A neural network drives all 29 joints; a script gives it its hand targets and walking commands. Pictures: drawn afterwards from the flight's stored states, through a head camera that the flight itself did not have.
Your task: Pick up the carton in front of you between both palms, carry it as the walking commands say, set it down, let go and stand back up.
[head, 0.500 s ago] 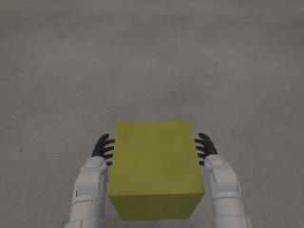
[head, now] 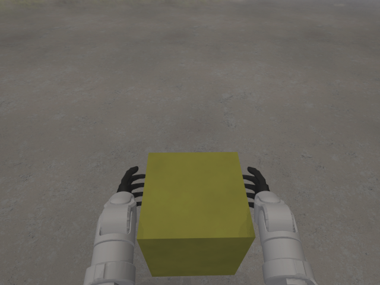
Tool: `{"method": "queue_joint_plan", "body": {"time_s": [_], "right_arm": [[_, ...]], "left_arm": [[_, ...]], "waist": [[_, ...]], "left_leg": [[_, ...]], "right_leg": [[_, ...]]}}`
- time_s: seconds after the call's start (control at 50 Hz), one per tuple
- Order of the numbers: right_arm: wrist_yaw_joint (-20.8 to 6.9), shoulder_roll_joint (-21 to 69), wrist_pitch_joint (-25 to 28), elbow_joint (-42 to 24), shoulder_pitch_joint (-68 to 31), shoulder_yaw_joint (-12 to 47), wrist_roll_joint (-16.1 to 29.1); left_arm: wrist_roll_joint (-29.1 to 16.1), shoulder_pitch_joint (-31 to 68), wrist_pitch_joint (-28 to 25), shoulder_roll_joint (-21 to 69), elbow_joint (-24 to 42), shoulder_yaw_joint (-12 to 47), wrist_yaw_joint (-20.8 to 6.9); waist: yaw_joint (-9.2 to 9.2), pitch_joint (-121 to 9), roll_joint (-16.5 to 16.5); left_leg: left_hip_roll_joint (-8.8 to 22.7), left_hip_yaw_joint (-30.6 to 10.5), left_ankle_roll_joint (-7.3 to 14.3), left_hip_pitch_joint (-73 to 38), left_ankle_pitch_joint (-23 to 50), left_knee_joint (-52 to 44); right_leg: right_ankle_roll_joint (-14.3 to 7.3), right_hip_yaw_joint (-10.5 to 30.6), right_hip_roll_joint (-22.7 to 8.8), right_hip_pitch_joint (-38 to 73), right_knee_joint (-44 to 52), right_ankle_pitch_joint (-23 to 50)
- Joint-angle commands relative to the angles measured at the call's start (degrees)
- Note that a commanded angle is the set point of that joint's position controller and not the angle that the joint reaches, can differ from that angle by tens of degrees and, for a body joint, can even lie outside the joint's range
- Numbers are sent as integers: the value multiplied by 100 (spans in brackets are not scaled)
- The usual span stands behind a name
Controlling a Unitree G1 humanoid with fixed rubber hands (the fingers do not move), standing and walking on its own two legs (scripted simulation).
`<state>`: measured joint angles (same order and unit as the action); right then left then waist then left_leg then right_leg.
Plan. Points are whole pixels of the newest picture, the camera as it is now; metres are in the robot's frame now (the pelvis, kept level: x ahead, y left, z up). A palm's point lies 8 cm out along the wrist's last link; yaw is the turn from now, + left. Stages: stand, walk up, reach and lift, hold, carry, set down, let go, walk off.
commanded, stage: hold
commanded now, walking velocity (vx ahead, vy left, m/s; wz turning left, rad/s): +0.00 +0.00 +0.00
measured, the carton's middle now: (193, 216) +0.29 +0.00 -0.04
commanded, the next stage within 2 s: set down in 0.24 s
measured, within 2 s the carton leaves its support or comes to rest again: neither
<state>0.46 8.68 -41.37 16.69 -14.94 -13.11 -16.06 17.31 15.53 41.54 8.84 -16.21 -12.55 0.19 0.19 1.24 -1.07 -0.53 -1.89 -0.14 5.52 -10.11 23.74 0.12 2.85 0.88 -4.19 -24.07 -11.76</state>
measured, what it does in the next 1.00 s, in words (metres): lowers itself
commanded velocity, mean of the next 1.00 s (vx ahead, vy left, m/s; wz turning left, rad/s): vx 0.00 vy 0.00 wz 0.00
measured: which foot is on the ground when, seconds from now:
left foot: down 0.00-1.00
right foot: down 0.00-1.00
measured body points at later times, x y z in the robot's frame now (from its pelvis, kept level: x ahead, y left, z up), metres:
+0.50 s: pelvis +0.01 +0.01 +0.00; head -0.01 +0.02 +0.44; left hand +0.33 +0.17 +0.02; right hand +0.33 -0.13 +0.01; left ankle +0.04 +0.12 -0.74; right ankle +0.03 -0.12 -0.74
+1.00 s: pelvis -0.03 -0.01 -0.10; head +0.17 +0.01 +0.30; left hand +0.36 +0.19 -0.18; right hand +0.37 -0.12 -0.19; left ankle +0.04 +0.12 -0.74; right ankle +0.03 -0.12 -0.74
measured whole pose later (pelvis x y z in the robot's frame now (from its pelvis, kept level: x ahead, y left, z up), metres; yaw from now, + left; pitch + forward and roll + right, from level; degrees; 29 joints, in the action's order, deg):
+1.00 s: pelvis -0.03 -0.01 -0.10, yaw +0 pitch +32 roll +0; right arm 6.4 8.6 -8.9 31.1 -30.9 -18.3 -10.1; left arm 11.6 32.1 9.3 4.7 -30.9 -23.0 -1.1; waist 3.6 -7.0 -2.2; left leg -2.4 -5.5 -2.4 74.1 -20.0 61.9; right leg 0.5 4.3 5.3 -72.7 -62.7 -22.0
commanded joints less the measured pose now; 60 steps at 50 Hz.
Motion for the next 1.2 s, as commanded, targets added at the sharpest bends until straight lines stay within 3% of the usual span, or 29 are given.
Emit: {"method": "queue_joint_plan", "body": {"time_s": [0.0,0.14,0.3,0.44,0.54,0.6,0.72,0.82,0.86,0.92,1.04,1.18], "right_arm": [[-1648,5550,294,-246,-3186,3092,1602],[-1659,5595,336,-228,-3292,2996,1541],[-1644,5554,363,-116,-3414,2907,1483],[-1588,5468,790,1084,-4015,1965,905],[-1248,4900,1388,1726,-3896,1002,194],[-1060,4492,1978,1850,-3639,747,-37],[-774,4860,3249,1740,-3876,1695,321],[-535,5100,3700,1239,-4341,2738,812],[-453,5101,3708,1088,-4449,2977,941],[-427,5066,3583,1105,-4616,3040,1012],[-546,4984,3170,1689,-5138,2504,874],[-637,4845,3104,2193,-5903,2016,825]], "left_arm": [[-1608,2886,-242,5686,172,3101,-1571],[-1725,3072,-237,5765,151,3170,-1643],[-1670,3133,-243,5723,7,3009,-1604],[-978,3672,-649,5369,-1135,1822,-1574],[-258,3641,-1274,4523,-1667,784,-1390],[-38,3410,-1866,4086,-1793,549,-1307],[-408,3738,-3115,4342,-1778,1385,-1342],[-827,4070,-3573,4493,-1449,2155,-1313],[-966,4157,-3591,4444,-1336,2339,-1276],[-1030,4325,-3472,4425,-1348,2353,-1246],[-907,4773,-3018,4570,-1856,1912,-1255],[-893,5405,-2860,4751,-2271,1628,-1135]], "waist": [[9,-1185,266],[-81,-1312,301],[-27,-1313,269],[186,-936,178],[273,-938,77],[272,-1363,41],[304,-3425,5],[427,-5589,-70],[468,-6071,-86],[515,-6144,-100],[535,-5422,-101],[500,-5649,-14]], "left_leg": [[-336,-252,64,-433,-132,-488],[-201,-365,-1,-552,-211,-553],[-185,-380,-19,-651,39,-505],[-299,-230,72,-168,-340,-132],[-418,-141,89,534,328,479],[-508,-106,48,1089,933,951],[-643,-36,-33,2084,1910,2096],[-724,18,-133,3041,2272,3025],[-744,70,-149,3400,2153,3304],[-760,149,-139,3952,1520,3620],[-759,247,-122,5110,-38,4055],[-798,237,-189,5703,-207,4686]], "right_leg": [[-136,154,376,-276,521,-177],[-185,118,441,-358,440,-200],[-188,127,463,-457,409,-113],[-192,122,429,-1092,94,-523],[-118,111,494,-1830,-368,-127],[-24,95,565,-2288,-795,460],[109,135,659,-2834,-1840,1660],[270,135,685,-3059,-2843,2499],[310,96,718,-3315,-3120,2365],[298,26,791,-4023,-3388,1500],[192,-111,877,-5536,-3807,-402],[131,-293,990,-6788,-4594,-724]]}}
